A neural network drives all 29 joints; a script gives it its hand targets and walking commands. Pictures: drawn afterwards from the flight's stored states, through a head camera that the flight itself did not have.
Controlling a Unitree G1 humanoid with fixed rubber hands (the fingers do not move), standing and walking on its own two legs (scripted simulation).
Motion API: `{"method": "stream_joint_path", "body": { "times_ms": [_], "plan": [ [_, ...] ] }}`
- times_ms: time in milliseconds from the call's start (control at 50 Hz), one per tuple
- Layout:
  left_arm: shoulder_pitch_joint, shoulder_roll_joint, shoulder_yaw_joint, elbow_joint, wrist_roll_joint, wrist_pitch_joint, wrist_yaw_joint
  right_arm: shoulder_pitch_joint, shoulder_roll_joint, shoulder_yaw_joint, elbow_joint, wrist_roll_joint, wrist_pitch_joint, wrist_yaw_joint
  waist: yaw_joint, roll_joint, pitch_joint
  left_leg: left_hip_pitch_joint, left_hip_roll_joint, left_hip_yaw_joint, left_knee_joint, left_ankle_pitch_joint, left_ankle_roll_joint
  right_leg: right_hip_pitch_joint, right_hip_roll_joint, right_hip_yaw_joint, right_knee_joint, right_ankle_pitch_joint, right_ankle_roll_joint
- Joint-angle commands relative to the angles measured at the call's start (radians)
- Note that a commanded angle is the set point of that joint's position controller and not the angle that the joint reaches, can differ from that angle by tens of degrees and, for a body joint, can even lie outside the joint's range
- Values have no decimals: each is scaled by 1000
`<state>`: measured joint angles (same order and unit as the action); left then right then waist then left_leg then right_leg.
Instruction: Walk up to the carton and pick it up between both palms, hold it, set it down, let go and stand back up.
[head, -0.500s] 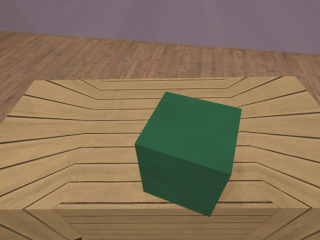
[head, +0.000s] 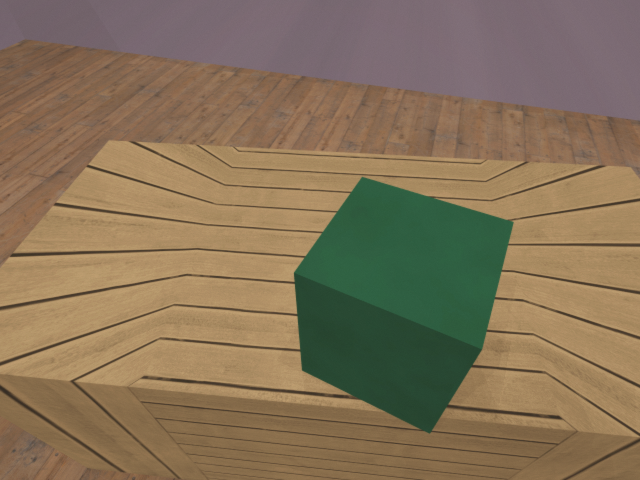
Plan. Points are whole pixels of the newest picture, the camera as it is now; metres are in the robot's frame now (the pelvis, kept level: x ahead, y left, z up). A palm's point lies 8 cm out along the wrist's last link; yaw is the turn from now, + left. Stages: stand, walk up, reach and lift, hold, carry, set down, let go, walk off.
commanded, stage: walk up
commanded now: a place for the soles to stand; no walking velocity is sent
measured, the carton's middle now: (395, 304) +0.38 -0.08 +0.00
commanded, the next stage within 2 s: reach and lift in 0.24 s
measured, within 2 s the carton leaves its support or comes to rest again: neither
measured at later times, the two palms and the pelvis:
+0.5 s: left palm (158, 453) +0.20 +0.24 -0.08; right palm out of the picture +0.15 -0.26 -0.09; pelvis +0.01 -0.01 -0.01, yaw -4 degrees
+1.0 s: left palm (152, 439) +0.21 +0.24 -0.06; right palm out of the picture +0.16 -0.20 -0.05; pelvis +0.02 +0.03 +0.02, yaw -8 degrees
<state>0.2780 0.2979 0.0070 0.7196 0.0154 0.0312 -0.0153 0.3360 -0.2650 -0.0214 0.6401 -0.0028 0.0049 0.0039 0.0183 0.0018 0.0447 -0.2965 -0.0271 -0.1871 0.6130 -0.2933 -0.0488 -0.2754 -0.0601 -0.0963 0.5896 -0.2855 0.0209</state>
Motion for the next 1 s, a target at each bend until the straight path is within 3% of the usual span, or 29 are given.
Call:
{"method": "stream_joint_path", "body": {
  "times_ms": [0,40,120,140,200,220,240,280,320,360,440,480,540,580,620,660,720,740,780,800,860,900,960,980],
  "plan": [
    [2,142,42,-84,0,-23,6,3,-152,-52,-93,1,-25,-10,1,21,-13,-101,37,-67,-131,-17,72,44,-73,99,-143,-83,-46],
    [4,146,44,-84,0,-21,4,6,-148,-52,-90,-4,-27,-10,-2,-5,-16,-77,33,-63,-120,0,67,30,-82,96,-148,-89,-50],
    [25,139,42,-78,0,-27,4,-5,-156,-49,-91,4,-29,-12,3,37,-41,-93,47,-90,-119,69,76,74,-67,68,-109,-1,-41],
    [12,146,45,-88,2,-27,4,2,-156,-54,-87,0,-28,-10,0,14,-50,-105,46,-90,-109,71,76,93,-71,66,-107,7,-37],
    [18,153,44,-91,4,-27,5,-3,-147,-47,-83,2,-26,-14,3,39,-51,-84,36,-69,-78,155,71,89,-78,60,-91,42,-50],
    [30,149,45,-95,3,-28,7,-16,-144,-48,-88,3,-25,-13,5,22,-79,-61,39,-74,-69,176,71,94,-77,59,-90,78,-48],
    [-415,191,48,-321,-2,115,27,-361,-43,-119,152,-93,-167,-17,-76,55,-109,-178,56,191,12,-44,-8,-24,46,18,22,-43,-78],
    [-366,160,20,-386,17,226,53,-295,-103,-142,217,-139,-217,6,-99,20,-42,-194,46,240,-42,-168,14,39,34,21,45,-63,-84],
    [-306,142,49,-387,22,271,45,-281,-117,-143,221,-109,-238,16,-70,-22,-81,-77,24,242,-35,-71,15,53,16,44,18,14,-58],
    [-200,131,66,-390,29,280,33,-214,-121,-108,217,-94,-278,14,-90,-22,-122,24,19,247,-59,66,4,156,30,48,-24,146,-38],
    [-80,100,115,-372,48,256,18,-215,-96,-70,183,-62,-306,-4,-24,-23,-136,107,-13,264,-129,263,3,305,59,62,-99,407,-18],
    [-54,113,151,-331,55,258,2,-224,-87,-50,148,-47,-298,-19,13,-34,-97,125,-30,267,-161,299,10,341,50,79,-139,482,-4],
    [-100,97,158,-286,59,265,-11,-255,-68,-29,82,-40,-272,-35,35,-66,39,132,-46,288,-216,225,30,312,52,68,-206,401,23],
    [-168,89,156,-294,75,252,-5,-268,-41,-17,16,-30,-269,-31,50,-52,65,173,-42,303,-233,188,31,252,66,64,-229,288,23],
    [-221,50,138,-300,52,225,-2,-310,-13,-24,-48,-36,-263,-26,47,-47,67,186,-26,303,-256,147,27,206,77,51,-257,166,10],
    [-284,43,98,-332,26,182,4,-321,-7,-42,-76,-38,-271,-24,20,-37,27,196,-10,309,-267,125,22,190,78,52,-256,124,-2],
    [-319,75,73,-388,-15,109,13,-290,1,-57,-108,-39,-295,-33,-13,9,-56,183,7,308,-283,115,10,238,79,68,-232,163,-11],
    [-298,75,53,-381,-25,91,12,-252,-3,-60,-106,-38,-302,-41,-32,2,-77,194,6,313,-287,126,12,265,83,69,-236,188,-7],
    [-246,80,58,-387,-29,68,7,-194,8,-64,-69,-34,-303,-52,-36,37,-96,187,17,309,-293,148,5,322,84,69,-230,199,-15],
    [-230,81,60,-403,-32,60,9,-181,10,-64,-48,-28,-304,-56,-31,75,-81,175,20,306,-300,162,-6,330,88,70,-234,201,-23],
    [-150,67,62,-376,-24,66,7,-144,18,-76,19,-10,-294,-65,-9,109,-53,218,23,304,-306,241,-29,348,99,63,-258,206,-37],
    [-112,45,68,-359,-21,77,3,-145,5,-89,33,-6,-291,-68,-1,106,-11,228,27,291,-311,293,-36,333,107,55,-281,205,-42],
    [-155,44,49,-443,-36,60,8,-173,2,-101,-17,2,-310,-68,-3,124,-3,240,31,283,-307,323,-47,317,124,38,-287,182,-49],
    [-149,42,34,-453,-47,53,10,-174,11,-103,-44,5,-319,-65,-8,106,13,233,35,275,-303,325,-49,318,124,41,-295,179,-50]
  ]
}}
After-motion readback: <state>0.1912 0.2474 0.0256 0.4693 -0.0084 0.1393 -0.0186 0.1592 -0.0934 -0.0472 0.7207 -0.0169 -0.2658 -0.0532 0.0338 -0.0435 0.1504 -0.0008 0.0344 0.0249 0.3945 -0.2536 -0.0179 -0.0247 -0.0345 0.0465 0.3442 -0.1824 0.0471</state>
